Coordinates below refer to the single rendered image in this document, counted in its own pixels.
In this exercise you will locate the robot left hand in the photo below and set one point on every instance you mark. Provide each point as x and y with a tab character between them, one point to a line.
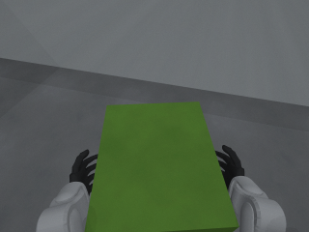
79	172

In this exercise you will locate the robot left forearm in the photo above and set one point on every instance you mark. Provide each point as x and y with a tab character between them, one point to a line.
67	210

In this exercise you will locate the robot right forearm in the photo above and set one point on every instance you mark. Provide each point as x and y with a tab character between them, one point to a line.
256	212

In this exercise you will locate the robot right hand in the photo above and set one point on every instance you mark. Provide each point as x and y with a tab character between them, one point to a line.
232	166

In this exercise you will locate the carton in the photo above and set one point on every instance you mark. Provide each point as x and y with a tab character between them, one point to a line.
157	171

